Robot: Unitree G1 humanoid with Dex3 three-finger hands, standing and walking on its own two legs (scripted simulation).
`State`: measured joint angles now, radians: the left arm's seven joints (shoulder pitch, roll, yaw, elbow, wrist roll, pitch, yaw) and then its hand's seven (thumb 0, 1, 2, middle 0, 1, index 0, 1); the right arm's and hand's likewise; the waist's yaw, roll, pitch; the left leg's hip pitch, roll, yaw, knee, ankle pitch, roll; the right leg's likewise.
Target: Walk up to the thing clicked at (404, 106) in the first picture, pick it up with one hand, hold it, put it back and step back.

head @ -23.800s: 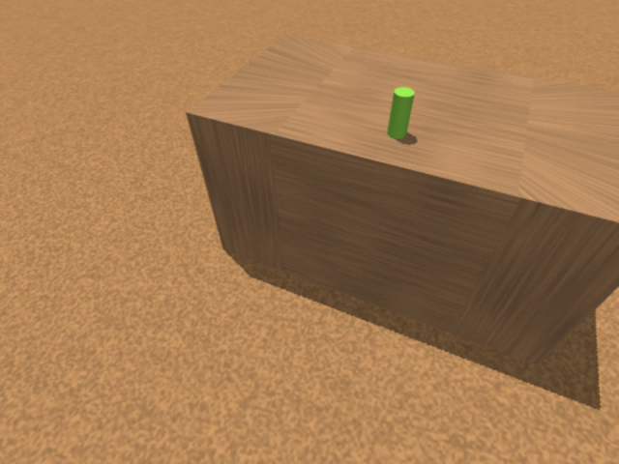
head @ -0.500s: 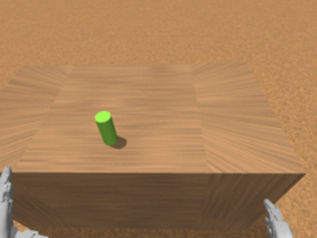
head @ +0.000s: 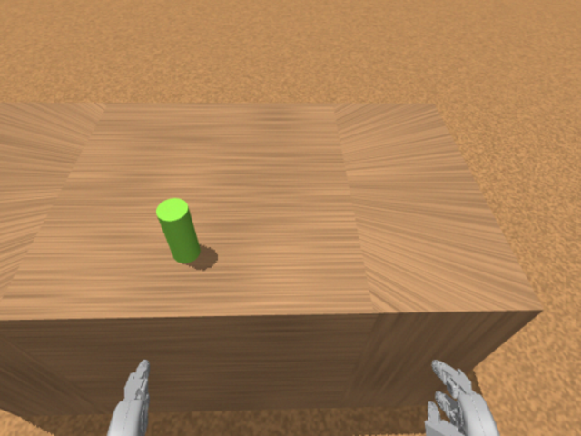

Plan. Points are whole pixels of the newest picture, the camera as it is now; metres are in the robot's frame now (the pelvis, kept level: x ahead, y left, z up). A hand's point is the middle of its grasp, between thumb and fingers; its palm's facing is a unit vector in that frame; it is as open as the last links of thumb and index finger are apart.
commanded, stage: home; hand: left
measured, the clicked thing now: (179, 232) +0.48 +0.21 -0.04
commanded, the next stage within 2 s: none
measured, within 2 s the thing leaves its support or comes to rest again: neither
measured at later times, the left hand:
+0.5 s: hand out of the picture +0.13 +0.22 -0.12, palm faces -0.05 -0.93 -0.37, open 17.6 cm
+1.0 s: hand out of the picture +0.01 +0.27 -0.13, palm faces -0.05 -0.93 -0.37, open 17.5 cm
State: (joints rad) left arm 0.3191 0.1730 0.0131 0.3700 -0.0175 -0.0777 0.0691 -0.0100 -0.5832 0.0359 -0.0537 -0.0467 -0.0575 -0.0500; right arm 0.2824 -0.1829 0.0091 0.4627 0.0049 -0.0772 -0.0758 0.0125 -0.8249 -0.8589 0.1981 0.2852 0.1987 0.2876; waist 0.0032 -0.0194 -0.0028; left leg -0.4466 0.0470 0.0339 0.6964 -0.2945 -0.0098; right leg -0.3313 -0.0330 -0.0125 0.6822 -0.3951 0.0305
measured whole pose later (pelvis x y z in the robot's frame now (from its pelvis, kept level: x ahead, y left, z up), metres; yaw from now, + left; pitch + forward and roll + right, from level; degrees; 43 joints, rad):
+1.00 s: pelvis -0.02 +0.01 +0.02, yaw +0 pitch -3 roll +0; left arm 0.23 0.37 -0.03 1.09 0.02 -0.01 0.01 0.00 -0.55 0.05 -0.06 -0.05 -0.06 -0.05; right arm 0.17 -0.34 -0.01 1.12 -0.03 0.00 0.01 0.01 -0.90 -0.90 0.21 0.30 0.21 0.30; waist 0.00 0.02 0.04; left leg -0.22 0.03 0.04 0.41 -0.14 0.00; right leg -0.11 -0.04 -0.02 0.40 -0.24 0.04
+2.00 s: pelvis +0.01 +0.00 +0.03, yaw +0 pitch -3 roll +0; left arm 0.13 0.35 -0.01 1.12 0.01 0.00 0.00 0.00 -0.57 0.04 -0.05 -0.04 -0.06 -0.05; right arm 0.11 -0.35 0.00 1.15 -0.02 -0.01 0.00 0.01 -0.90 -0.90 0.21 0.30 0.21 0.30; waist -0.01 0.01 0.06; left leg -0.16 0.03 0.05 0.35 -0.14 -0.01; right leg -0.04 -0.04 -0.01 0.32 -0.23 0.04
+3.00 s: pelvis +0.01 +0.00 +0.03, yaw +0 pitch -3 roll +0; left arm 0.14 0.35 -0.01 1.10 0.01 0.00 0.00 0.01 0.86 0.89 -0.20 -0.30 -0.21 -0.30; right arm 0.11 -0.34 -0.01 1.15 -0.02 -0.01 0.00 0.01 -0.90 -0.90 0.20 0.30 0.21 0.30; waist 0.00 0.00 0.05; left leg -0.15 0.03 0.04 0.34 -0.14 -0.01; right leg -0.03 -0.04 -0.02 0.30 -0.23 0.04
